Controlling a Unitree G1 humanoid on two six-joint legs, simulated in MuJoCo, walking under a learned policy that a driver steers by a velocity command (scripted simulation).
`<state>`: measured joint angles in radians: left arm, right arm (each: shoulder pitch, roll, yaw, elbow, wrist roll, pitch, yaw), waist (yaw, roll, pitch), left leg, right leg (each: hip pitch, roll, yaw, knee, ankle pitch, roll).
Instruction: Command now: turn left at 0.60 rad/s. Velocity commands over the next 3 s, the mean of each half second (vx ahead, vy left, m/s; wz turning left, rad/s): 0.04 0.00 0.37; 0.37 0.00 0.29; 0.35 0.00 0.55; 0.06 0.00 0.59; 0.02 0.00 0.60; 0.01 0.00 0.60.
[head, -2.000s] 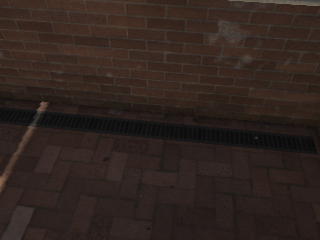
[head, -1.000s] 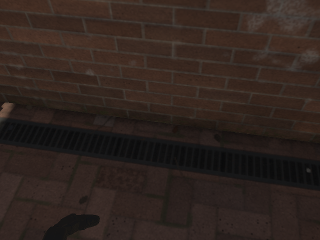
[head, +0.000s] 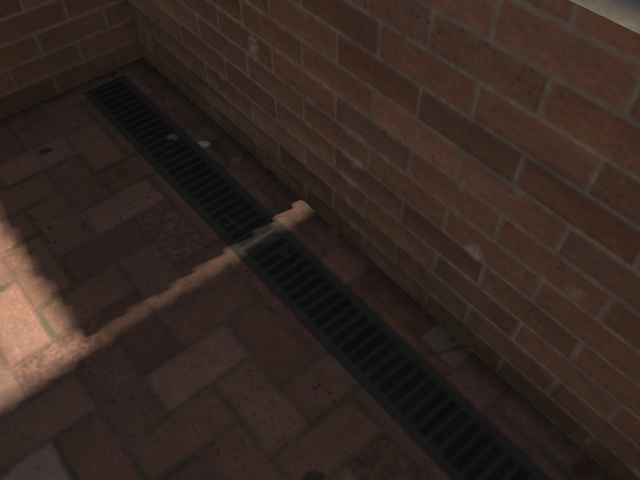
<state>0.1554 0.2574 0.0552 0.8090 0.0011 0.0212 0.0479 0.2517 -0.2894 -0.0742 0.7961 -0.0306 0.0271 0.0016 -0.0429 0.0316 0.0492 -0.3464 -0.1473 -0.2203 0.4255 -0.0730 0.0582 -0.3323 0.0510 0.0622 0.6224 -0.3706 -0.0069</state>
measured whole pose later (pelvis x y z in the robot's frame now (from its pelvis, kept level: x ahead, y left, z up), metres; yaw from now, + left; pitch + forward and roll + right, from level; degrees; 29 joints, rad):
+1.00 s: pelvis +0.12 +0.01 +0.01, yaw +19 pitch +1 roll +0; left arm 0.36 0.24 0.05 0.80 0.02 -0.09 0.01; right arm 0.23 -0.30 -0.07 0.83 -0.04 -0.01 0.06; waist 0.01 0.05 0.01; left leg -0.56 0.01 -0.04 1.02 -0.22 0.08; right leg -0.09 -0.01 -0.14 0.27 -0.20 -0.03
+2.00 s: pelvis +0.41 +0.20 +0.00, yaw +55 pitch +1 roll +0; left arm 0.08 0.31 0.02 0.71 -0.01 0.02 0.03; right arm 0.35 -0.32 -0.08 0.80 -0.01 0.04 -0.02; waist -0.07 0.00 0.05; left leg -0.14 -0.23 -0.35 0.43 -0.25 0.10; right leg -0.38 0.04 0.10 0.65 -0.31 0.01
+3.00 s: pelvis +0.40 +0.24 +0.00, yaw +89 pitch +2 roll +0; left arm 0.12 0.28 0.03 0.71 0.01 0.05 0.04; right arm 0.32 -0.28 -0.06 0.85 -0.04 0.05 0.00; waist -0.06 0.01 0.05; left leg -0.23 -0.20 -0.25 0.44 -0.21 0.09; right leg -0.50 0.01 0.09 0.88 -0.37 0.04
